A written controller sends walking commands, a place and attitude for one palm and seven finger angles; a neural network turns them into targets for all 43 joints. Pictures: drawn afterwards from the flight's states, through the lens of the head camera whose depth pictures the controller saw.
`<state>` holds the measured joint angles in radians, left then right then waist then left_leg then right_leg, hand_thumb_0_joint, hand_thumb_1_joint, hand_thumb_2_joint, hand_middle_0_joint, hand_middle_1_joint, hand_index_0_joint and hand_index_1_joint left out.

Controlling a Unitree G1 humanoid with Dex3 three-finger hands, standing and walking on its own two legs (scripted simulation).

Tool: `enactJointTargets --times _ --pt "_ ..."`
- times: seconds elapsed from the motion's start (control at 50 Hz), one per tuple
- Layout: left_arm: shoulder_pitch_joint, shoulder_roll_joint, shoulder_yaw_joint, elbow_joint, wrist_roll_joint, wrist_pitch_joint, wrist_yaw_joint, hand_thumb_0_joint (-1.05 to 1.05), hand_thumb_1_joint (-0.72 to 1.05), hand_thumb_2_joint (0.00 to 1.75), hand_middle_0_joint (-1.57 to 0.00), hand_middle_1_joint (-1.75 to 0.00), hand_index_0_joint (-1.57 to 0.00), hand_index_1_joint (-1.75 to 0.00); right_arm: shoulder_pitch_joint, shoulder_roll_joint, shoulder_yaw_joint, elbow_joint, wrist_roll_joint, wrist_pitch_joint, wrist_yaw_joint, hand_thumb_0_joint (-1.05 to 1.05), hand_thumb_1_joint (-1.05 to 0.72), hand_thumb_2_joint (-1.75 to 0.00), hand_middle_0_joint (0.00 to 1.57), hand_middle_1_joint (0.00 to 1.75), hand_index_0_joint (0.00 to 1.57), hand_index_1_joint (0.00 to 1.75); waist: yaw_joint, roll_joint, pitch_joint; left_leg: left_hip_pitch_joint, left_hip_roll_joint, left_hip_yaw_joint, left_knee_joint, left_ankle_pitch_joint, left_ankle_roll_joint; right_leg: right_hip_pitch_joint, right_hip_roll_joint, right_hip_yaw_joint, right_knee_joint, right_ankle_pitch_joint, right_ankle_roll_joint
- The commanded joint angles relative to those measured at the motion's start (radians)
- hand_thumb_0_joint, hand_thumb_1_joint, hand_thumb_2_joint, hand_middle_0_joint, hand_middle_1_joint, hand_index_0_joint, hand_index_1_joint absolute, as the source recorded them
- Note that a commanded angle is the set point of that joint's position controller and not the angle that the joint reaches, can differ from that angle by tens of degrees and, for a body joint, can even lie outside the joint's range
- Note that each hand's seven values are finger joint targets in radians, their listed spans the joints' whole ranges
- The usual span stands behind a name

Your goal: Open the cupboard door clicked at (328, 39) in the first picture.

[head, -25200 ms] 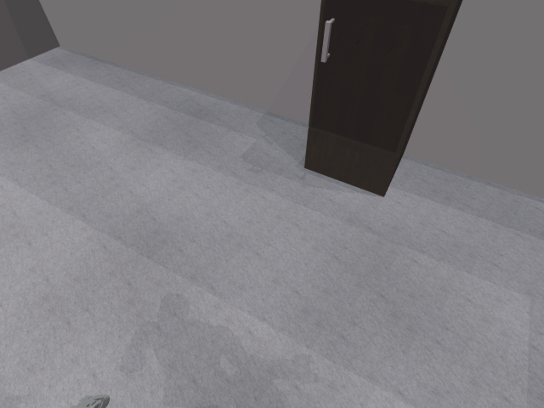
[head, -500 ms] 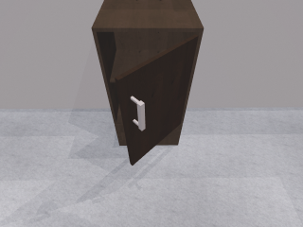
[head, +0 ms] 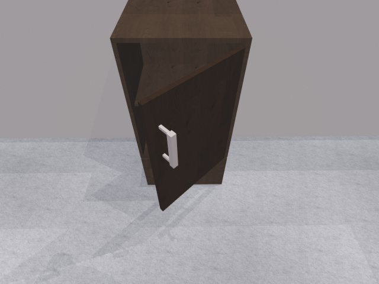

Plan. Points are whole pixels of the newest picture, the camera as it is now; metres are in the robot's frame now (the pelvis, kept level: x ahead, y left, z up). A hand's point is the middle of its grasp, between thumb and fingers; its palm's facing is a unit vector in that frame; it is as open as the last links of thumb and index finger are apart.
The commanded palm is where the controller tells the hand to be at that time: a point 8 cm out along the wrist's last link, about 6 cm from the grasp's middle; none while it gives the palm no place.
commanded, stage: walk to a spot facing it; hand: left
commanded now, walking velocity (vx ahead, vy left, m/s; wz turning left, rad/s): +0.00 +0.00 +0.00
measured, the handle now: (168, 147) +0.49 +0.10 -0.05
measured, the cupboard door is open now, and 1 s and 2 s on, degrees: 44 44 44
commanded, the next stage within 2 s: none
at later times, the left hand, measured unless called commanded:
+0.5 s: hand out of the picture +0.06 +0.17 -0.18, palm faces -0.10 -0.95 -0.28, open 7.4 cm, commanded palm none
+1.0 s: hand out of the picture +0.10 +0.13 -0.16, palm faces -0.32 -0.91 -0.26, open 7.4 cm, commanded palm none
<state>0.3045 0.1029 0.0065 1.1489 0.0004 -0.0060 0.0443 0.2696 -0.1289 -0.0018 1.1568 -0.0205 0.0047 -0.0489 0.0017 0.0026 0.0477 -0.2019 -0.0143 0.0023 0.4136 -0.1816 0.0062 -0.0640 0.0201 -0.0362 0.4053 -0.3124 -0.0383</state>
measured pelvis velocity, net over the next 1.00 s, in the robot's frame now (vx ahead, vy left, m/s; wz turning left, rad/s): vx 0.01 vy -0.04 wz -0.48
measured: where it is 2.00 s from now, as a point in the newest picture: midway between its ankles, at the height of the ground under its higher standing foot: outside the picture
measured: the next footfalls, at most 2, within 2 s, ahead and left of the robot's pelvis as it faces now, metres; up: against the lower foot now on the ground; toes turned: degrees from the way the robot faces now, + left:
left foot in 1.18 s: +0.16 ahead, +0.06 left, +0.00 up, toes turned -37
right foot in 1.58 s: -0.02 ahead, -0.13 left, +0.00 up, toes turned -53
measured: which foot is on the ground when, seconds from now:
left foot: down 0.00-0.50, up 0.52-1.00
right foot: down 0.00-1.00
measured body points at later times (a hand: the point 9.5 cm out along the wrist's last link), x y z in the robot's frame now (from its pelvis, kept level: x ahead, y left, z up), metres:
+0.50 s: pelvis -0.01 -0.03 -0.02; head +0.03 -0.06 +0.43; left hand +0.06 +0.22 -0.16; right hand -0.01 -0.27 -0.19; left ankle +0.03 +0.12 -0.74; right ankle -0.05 -0.09 -0.74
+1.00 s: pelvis +0.01 -0.04 +0.00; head +0.05 -0.07 +0.45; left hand +0.11 +0.18 -0.14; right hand +0.05 -0.33 -0.13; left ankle +0.09 +0.09 -0.67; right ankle -0.05 -0.09 -0.74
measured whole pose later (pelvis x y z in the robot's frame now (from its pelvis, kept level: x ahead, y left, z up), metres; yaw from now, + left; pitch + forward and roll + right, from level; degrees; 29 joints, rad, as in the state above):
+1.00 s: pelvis +0.01 -0.04 +0.00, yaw -27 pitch +1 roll +1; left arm 0.33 0.17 0.08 0.93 0.02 0.03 0.03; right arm 0.04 -0.20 -0.07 0.87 -0.01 0.07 -0.04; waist 0.07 -0.01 0.08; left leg -0.52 -0.01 -0.07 1.02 -0.38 -0.06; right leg -0.16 0.17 0.24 0.44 -0.26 -0.11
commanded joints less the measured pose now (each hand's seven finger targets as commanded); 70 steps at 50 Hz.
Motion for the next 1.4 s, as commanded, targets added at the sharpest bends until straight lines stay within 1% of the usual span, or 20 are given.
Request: enactJointTargets --times 0.0,0.24,0.32,0.36,0.4,0.44,0.46,0.48,0.5,0.52,0.58,0.76,1.04,1.1,1.12,1.14,1.16,1.18,1.26,1.38 --pt "0.098 0.096 0.016 -0.009 0.003 -0.010 0.006 0.00 0.90 0.90 -0.20 -0.30 -0.20 -0.30 0.070 -0.074 -0.008 -0.021 0.001 -0.009 -0.001 0.00 -0.90 -0.90 0.20 0.30 0.20 0.30 -0.005 -0.016 0.042 0.049 0.097 -0.073 -0.037 0.178 0.033 -0.108 -0.113 0.082 -0.096 0.200 -0.008" --pt "0.025 0.155 0.085 -0.103 0.016 0.035 -0.015 0.00 0.90 0.90 -0.20 -0.30 -0.20 -0.30 0.031 -0.128 -0.066 -0.107 -0.002 0.020 -0.016 0.00 -0.90 -0.90 0.20 0.30 0.20 0.30 -0.013 0.000 0.028 0.024 0.149 0.010 0.070 0.044 0.020 -0.224 -0.091 0.190 0.030 0.260 -0.038" --pt "0.003 0.149 0.094 -0.147 0.018 0.039 -0.026 0.00 0.90 0.90 -0.20 -0.30 -0.20 -0.30 0.034 -0.182 -0.085 -0.143 -0.005 0.014 -0.020 0.00 -0.90 -0.90 0.20 0.30 0.20 0.30 -0.011 0.101 -0.016 0.070 0.266 -0.085 0.004 0.047 0.081 -0.305 -0.016 0.143 0.181 0.166 -0.011" --pt "-0.012 0.137 0.096 -0.172 0.019 0.043 -0.034 0.00 0.90 0.90 -0.20 -0.30 -0.20 -0.30 0.038 -0.211 -0.095 -0.165 -0.009 0.010 -0.018 0.00 -0.90 -0.90 0.20 0.30 0.20 0.30 -0.010 0.184 -0.043 0.057 0.363 -0.153 -0.065 0.057 0.139 -0.326 0.013 0.080 0.344 -0.060 0.004" --pt "-0.034 0.130 0.098 -0.197 0.020 0.048 -0.044 0.00 0.90 0.90 -0.20 -0.30 -0.20 -0.30 0.022 -0.224 -0.098 -0.189 -0.015 0.007 -0.012 0.00 -0.90 -0.90 0.20 0.30 0.20 0.30 -0.007 0.181 -0.047 0.008 0.417 -0.143 -0.089 0.071 0.172 -0.308 -0.014 0.040 0.422 -0.213 0.014" --pt "0.033 0.132 0.103 -0.190 0.023 0.042 -0.050 0.00 0.90 0.90 -0.20 -0.30 -0.20 -0.30 -0.045 -0.227 -0.096 -0.218 -0.016 0.008 -0.009 0.00 -0.90 -0.90 0.20 0.30 0.20 0.30 0.049 0.096 -0.062 -0.068 0.358 -0.023 0.045 0.129 0.111 -0.169 -0.031 0.035 0.234 -0.057 0.012" --pt "0.081 0.174 0.111 -0.180 0.028 0.035 -0.045 0.00 0.90 0.90 -0.20 -0.30 -0.20 -0.30 -0.075 -0.206 -0.094 -0.236 -0.008 0.015 -0.007 0.00 -0.90 -0.90 0.20 0.30 0.20 0.30 0.075 -0.063 -0.048 -0.144 0.243 0.067 0.218 0.021 0.041 -0.104 -0.070 0.140 0.027 0.154 0.001" --pt "0.087 0.293 0.132 -0.181 0.040 0.024 -0.029 0.00 0.90 0.90 -0.20 -0.30 -0.20 -0.30 -0.082 -0.130 -0.085 -0.269 0.003 0.020 0.001 0.00 -0.90 -0.90 0.20 0.30 0.20 0.30 0.070 -0.373 -0.043 -0.344 0.076 0.182 0.455 -0.321 -0.041 -0.012 -0.311 0.467 -0.106 0.367 -0.059" --pt "0.093 0.290 0.128 -0.184 0.022 0.030 -0.021 0.00 0.90 0.90 -0.20 -0.30 -0.20 -0.30 -0.145 -0.170 -0.091 -0.276 0.000 0.035 0.001 0.00 -0.90 -0.90 0.20 0.30 0.20 0.30 0.093 -0.272 0.003 -0.360 0.054 0.045 0.624 -0.402 -0.037 -0.081 -0.323 0.517 -0.112 0.457 -0.084" --pt "0.044 0.274 0.126 -0.193 0.022 0.031 -0.014 0.00 0.90 0.90 -0.20 -0.30 -0.20 -0.30 -0.160 -0.160 -0.093 -0.273 0.003 0.039 0.001 0.00 -0.90 -0.90 0.20 0.30 0.20 0.30 0.061 -0.204 0.044 -0.397 0.064 -0.008 0.698 -0.354 -0.034 -0.093 -0.292 0.498 -0.082 0.499 -0.107" --pt "0.009 0.244 0.119 -0.217 0.015 0.016 -0.004 0.00 0.90 0.90 -0.20 -0.30 -0.20 -0.30 -0.135 -0.145 -0.090 -0.266 0.003 0.036 0.007 0.00 -0.90 -0.90 0.20 0.30 0.20 0.30 0.033 -0.087 -0.047 -0.416 0.069 -0.033 0.723 -0.238 -0.052 0.053 -0.219 0.400 0.004 0.720 -0.088" --pt "0.079 0.257 0.122 -0.245 0.016 0.018 0.000 0.00 0.90 0.90 -0.20 -0.30 -0.20 -0.30 -0.219 -0.161 -0.083 -0.325 0.010 0.047 -0.002 0.00 -0.90 -0.90 0.20 0.30 0.20 0.30 0.051 -0.102 -0.069 -0.454 0.038 -0.065 0.689 -0.190 -0.069 0.118 -0.173 0.452 0.001 0.770 -0.051" --pt "0.074 0.298 0.128 -0.290 0.029 0.018 -0.008 0.00 0.90 0.90 -0.20 -0.30 -0.20 -0.30 -0.267 -0.138 -0.078 -0.416 0.023 0.014 0.007 0.00 -0.90 -0.90 0.20 0.30 0.20 0.30 0.055 -0.092 -0.063 -0.301 -0.012 -0.069 0.428 -0.230 -0.049 0.007 -0.157 0.610 0.035 0.716 -0.159" --pt "0.005 0.297 0.127 -0.304 0.023 0.020 -0.011 0.00 0.90 0.90 -0.20 -0.30 -0.20 -0.30 -0.142 -0.154 -0.080 -0.389 0.026 0.003 0.002 0.00 -0.90 -0.90 0.20 0.30 0.20 0.30 -0.010 -0.082 -0.089 -0.061 -0.009 -0.076 0.150 -0.105 -0.044 -0.117 -0.099 0.561 0.098 0.632 -0.104" --pt "-0.009 0.277 0.123 -0.316 0.016 0.019 -0.012 0.00 0.90 0.90 -0.20 -0.30 -0.20 -0.30 -0.062 -0.181 -0.085 -0.368 0.021 -0.005 -0.004 0.00 -0.90 -0.90 0.20 0.30 0.20 0.30 -0.042 -0.033 -0.120 0.134 0.053 -0.116 0.017 -0.009 -0.023 -0.257 -0.042 0.508 0.162 0.476 -0.060" --pt "0.038 0.227 0.117 -0.324 0.004 0.020 -0.020 0.00 0.90 0.90 -0.20 -0.30 -0.20 -0.30 -0.018 -0.274 -0.099 -0.366 0.005 -0.016 -0.009 0.00 -0.90 -0.90 0.20 0.30 0.20 0.30 -0.035 0.209 -0.177 0.309 0.314 -0.388 -0.062 0.079 0.075 -0.454 0.095 0.359 0.315 0.049 -0.001" --pt "0.037 0.220 0.109 -0.335 0.010 0.011 -0.031 0.00 0.90 0.90 -0.20 -0.30 -0.20 -0.30 0.018 -0.313 -0.097 -0.376 0.000 -0.014 -0.009 0.00 -0.90 -0.90 0.20 0.30 0.20 0.30 -0.025 0.277 -0.146 0.253 0.513 -0.534 -0.097 0.237 0.196 -0.517 0.091 0.172 0.548 -0.348 0.052" --pt "0.024 0.240 0.107 -0.344 0.023 0.011 -0.038 0.00 0.90 0.90 -0.20 -0.30 -0.20 -0.30 -0.005 -0.292 -0.087 -0.394 -0.007 -0.008 -0.008 0.00 -0.90 -0.90 0.20 0.30 0.20 0.30 -0.022 0.151 -0.087 0.136 0.519 -0.514 -0.092 0.215 0.234 -0.515 0.038 0.147 0.673 -0.323 0.072" --pt "-0.040 0.207 0.104 -0.332 0.022 0.036 -0.069 0.00 0.90 0.90 -0.20 -0.30 -0.20 -0.30 -0.041 -0.235 -0.059 -0.380 -0.015 -0.013 -0.006 0.00 -0.90 -0.90 0.20 0.30 0.20 0.30 0.012 0.163 -0.070 0.040 0.328 -0.168 -0.067 0.342 0.151 -0.495 -0.024 0.075 0.789 -0.163 0.085" --pt "-0.149 0.180 0.085 -0.355 0.023 0.048 -0.083 0.00 0.90 0.90 -0.20 -0.30 -0.20 -0.30 0.037 -0.257 -0.072 -0.327 -0.014 -0.012 0.004 0.00 -0.90 -0.90 0.20 0.30 0.20 0.30 -0.028 0.162 -0.057 0.034 0.321 -0.023 -0.058 0.337 0.126 -0.398 -0.045 -0.016 0.505 -0.111 0.082"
